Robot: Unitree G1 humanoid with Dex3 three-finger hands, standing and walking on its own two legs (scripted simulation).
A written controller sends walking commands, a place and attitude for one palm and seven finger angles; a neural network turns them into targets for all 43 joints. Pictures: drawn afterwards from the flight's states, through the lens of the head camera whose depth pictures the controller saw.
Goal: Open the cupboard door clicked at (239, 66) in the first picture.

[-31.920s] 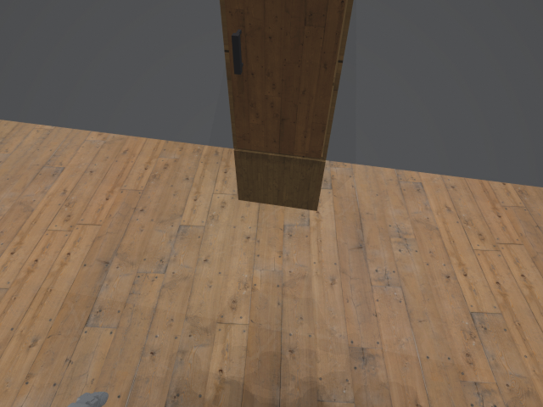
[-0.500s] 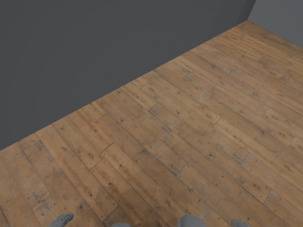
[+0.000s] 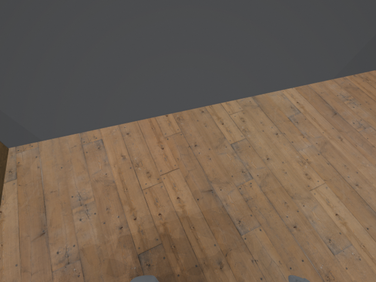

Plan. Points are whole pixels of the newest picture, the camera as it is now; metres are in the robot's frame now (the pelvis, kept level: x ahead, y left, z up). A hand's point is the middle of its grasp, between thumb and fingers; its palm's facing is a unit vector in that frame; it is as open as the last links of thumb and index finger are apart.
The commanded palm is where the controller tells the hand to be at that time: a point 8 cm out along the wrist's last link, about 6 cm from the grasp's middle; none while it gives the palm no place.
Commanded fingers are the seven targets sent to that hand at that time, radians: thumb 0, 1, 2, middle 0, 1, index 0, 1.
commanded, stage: turn to face it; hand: left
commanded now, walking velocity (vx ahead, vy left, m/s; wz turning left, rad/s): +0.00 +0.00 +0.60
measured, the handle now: out of the picture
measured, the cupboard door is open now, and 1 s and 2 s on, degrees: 50 50 50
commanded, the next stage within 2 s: none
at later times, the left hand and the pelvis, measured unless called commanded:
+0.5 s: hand out of the picture +0.07 +0.18 -0.14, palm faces +0.26 -0.92 -0.28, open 7.4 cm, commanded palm none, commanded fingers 0.00 0.90 0.90 -0.20 -0.30 -0.20 -0.30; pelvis +0.01 -0.04 +0.01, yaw +16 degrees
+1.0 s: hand out of the picture -0.05 +0.22 -0.16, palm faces +0.57 -0.78 -0.25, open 7.4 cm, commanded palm none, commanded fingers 0.00 0.90 0.90 -0.20 -0.30 -0.20 -0.30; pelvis +0.01 +0.00 +0.02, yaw +34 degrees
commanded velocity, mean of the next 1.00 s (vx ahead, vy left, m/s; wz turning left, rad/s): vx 0.00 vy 0.00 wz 0.60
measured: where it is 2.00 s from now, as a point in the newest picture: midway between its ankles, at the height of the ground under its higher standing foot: outside the picture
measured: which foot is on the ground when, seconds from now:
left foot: down 0.00-0.40, up 0.42-0.76, down 0.78-1.00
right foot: down 0.00-0.00, up 0.02-0.38, down 0.40-0.78, up 0.80-1.00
